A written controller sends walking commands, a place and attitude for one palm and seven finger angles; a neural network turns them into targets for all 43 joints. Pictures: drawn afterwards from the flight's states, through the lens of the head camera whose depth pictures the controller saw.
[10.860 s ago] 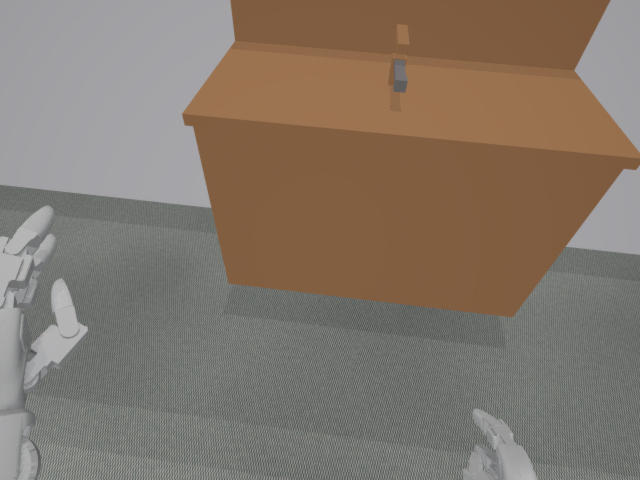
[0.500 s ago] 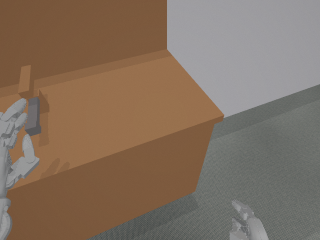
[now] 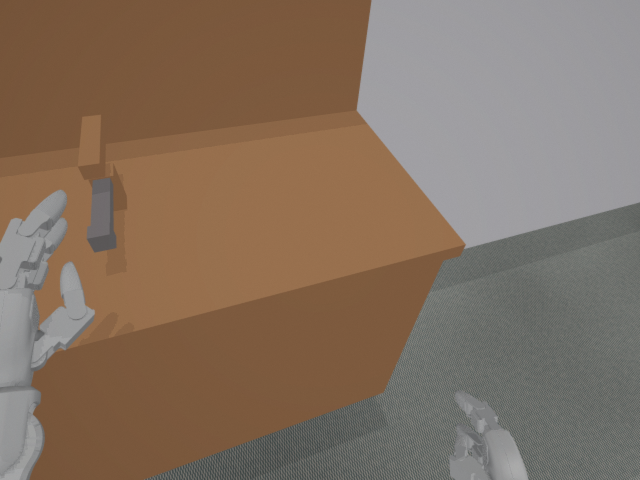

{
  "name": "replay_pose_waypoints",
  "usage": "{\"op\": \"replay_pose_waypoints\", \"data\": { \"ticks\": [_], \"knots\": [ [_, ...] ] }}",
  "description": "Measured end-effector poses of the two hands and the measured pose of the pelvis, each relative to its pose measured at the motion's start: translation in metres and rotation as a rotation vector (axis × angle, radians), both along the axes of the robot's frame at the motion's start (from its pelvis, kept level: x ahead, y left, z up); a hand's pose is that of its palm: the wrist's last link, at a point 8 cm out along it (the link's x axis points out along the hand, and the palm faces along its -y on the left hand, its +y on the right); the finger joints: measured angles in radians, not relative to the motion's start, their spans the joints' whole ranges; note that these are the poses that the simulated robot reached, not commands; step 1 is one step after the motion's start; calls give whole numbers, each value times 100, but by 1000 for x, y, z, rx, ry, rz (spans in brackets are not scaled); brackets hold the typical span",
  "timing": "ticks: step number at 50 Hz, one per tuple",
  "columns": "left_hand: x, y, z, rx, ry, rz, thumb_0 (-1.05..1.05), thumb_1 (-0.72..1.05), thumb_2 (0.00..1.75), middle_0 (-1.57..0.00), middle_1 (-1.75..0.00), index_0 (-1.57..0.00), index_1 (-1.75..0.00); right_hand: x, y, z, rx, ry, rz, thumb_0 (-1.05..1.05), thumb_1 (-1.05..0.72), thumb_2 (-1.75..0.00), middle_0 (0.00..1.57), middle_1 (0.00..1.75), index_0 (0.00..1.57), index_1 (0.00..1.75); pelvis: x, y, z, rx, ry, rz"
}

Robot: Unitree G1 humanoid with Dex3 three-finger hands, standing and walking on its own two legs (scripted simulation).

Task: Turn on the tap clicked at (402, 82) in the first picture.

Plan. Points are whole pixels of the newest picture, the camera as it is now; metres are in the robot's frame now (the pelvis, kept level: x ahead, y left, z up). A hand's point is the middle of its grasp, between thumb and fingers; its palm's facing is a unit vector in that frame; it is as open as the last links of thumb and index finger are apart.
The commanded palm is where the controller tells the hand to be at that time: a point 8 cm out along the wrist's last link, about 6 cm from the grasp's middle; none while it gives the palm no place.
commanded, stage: come to a stop and stand still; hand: left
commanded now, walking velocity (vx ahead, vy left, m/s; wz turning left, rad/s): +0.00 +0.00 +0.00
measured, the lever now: (102, 237) +0.38 +0.34 +0.07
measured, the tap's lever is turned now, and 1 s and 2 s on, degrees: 0 0 0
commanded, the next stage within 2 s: look again from close up in 0.68 s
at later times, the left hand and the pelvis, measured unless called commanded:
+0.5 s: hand (101, 282) +0.25 +0.25 +0.16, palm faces +0.38 -0.84 -0.38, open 7.4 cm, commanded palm +0.20 +0.28 +0.18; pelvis +0.04 +0.00 +0.00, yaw +1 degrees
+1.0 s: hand (103, 281) +0.26 +0.25 +0.15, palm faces +0.40 -0.83 -0.38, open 7.4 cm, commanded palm +0.20 +0.28 +0.18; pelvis +0.04 +0.00 +0.00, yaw +1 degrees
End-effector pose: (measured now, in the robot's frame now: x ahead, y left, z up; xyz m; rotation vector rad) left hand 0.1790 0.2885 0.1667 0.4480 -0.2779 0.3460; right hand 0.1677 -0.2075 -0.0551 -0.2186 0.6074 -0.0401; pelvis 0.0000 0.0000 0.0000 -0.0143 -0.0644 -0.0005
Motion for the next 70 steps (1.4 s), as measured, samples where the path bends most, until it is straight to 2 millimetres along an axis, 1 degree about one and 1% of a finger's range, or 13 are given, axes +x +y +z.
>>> {"op": "replay_pose_waypoints", "data": {
  "ticks": [5, 10, 19, 25, 30, 42, 57, 58, 60, 62, 63, 65, 70],
  "knots": [
    [3, 5, 3, 10, -5, 26, 1, 89, 90, -21, -30, -21, -30, -1, 3, -10, -3, 63, 19, 2, -90, -90, 20, 30, 20, 30, 8, 1, 1, -3, 7, 8],
    [13, 6, 4, -1, -6, 36, 1, 89, 90, -21, -30, -21, -30, 7, 0, -14, -10, 91, 17, 2, -90, -90, 20, 30, 20, 30, 17, 1, 2, -6, 17, 10],
    [34, 3, -4, -20, 44, 7, 1, 89, 90, -21, -30, -21, -30, 37, -8, -4, -29, 53, -15, 2, -90, -90, 20, 30, 20, 30, 32, 2, 2, -5, 30, 7],
    [35, 3, 3, -3, 31, 5, 1, 89, 90, -21, -30, -21, -30, 53, -9, 1, -35, 33, -16, 2, -90, -90, 20, 30, 20, 30, 38, 2, 2, -3, 32, 11],
    [34, 7, 3, -9, 30, 32, 1, 89, 90, -21, -30, -21, -30, 59, -6, 0, -31, 37, -5, 2, -90, -90, 20, 30, 20, 30, 41, 2, 2, -4, 33, 16],
    [34, 3, 2, -28, 40, 46, 1, 89, 90, -21, -30, -21, -30, 55, -1, -7, -10, 71, 0, 2, -90, -90, 20, 30, 20, 30, 43, 0, 3, -5, 35, 24],
    [34, -2, 3, -15, 57, 42, 1, 89, 90, -21, -30, -21, -30, 49, -16, -10, -21, 94, -33, 2, -90, -90, 20, 30, 20, 30, 44, -4, 3, -5, 39, 29],
    [37, -1, 9, 20, 41, 28, 1, 89, 90, -21, -30, -21, -30, 48, -15, -10, -35, 94, -25, 2, -90, -90, 20, 30, 20, 30, 43, -5, 2, -6, 38, 40],
    [47, 12, 26, 128, 5, 32, 1, 89, 90, -21, -30, -21, -30, 47, -13, -13, -75, 103, 52, 2, -90, -90, 20, 30, 20, 30, 40, -9, 0, -2, 35, 56],
    [53, 27, 37, 71, -14, 71, 1, 89, 90, -22, -30, -21, -30, 47, -14, -16, -65, 118, 94, 2, -90, -90, 20, 30, 20, 30, 38, -12, 0, 3, 37, 56],
    [54, 31, 37, 15, -13, 86, 1, 89, 90, -21, -30, -21, -30, 47, -15, -17, -49, 116, 94, 2, -90, -90, 20, 30, 20, 30, 37, -13, -1, 6, 36, 49],
    [52, 26, 28, -63, 32, 95, 1, 90, 90, -21, -30, -21, -30, 48, -19, -17, -19, 91, 84, 2, -90, -90, 20, 30, 20, 30, 36, -14, -2, 7, 35, 39],
    [28, -17, -13, -71, 188, 35, 1, 90, 90, -20, -30, -20, -30, 54, -29, -13, -2, 12, 60, 2, -90, -90, 20, 30, 20, 30, 28, -22, -8, 14, 37, 37]
  ]
}}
